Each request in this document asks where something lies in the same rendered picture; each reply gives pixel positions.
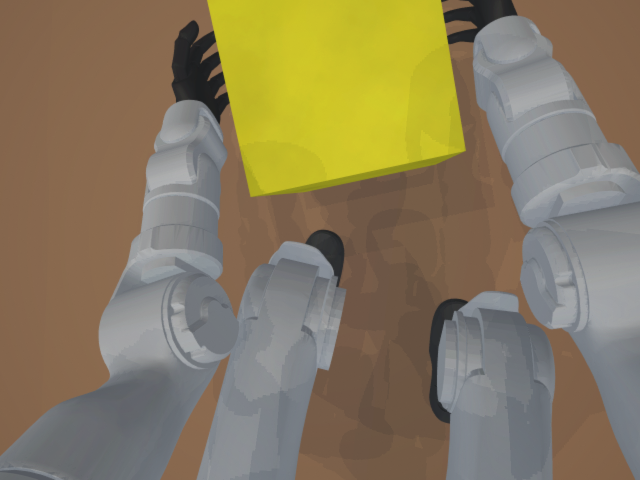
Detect robot left upper arm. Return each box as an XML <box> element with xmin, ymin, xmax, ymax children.
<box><xmin>0</xmin><ymin>272</ymin><xmax>239</xmax><ymax>480</ymax></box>

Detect left robot forearm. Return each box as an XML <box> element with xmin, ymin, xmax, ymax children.
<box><xmin>109</xmin><ymin>100</ymin><xmax>228</xmax><ymax>302</ymax></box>

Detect right robot hand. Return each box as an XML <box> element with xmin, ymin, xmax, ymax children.
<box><xmin>441</xmin><ymin>0</ymin><xmax>518</xmax><ymax>44</ymax></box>

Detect right robot foot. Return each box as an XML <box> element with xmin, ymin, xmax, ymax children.
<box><xmin>429</xmin><ymin>299</ymin><xmax>468</xmax><ymax>424</ymax></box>

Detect right robot forearm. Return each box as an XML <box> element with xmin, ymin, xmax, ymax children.
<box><xmin>473</xmin><ymin>15</ymin><xmax>640</xmax><ymax>228</ymax></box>

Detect robot right shin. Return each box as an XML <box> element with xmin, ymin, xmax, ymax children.
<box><xmin>441</xmin><ymin>291</ymin><xmax>555</xmax><ymax>412</ymax></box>

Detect left robot hand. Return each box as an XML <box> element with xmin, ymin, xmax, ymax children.
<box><xmin>172</xmin><ymin>20</ymin><xmax>230</xmax><ymax>124</ymax></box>

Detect robot right upper arm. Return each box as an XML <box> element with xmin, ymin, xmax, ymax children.
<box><xmin>520</xmin><ymin>201</ymin><xmax>640</xmax><ymax>480</ymax></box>

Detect carton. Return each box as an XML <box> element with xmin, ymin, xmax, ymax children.
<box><xmin>207</xmin><ymin>0</ymin><xmax>466</xmax><ymax>197</ymax></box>

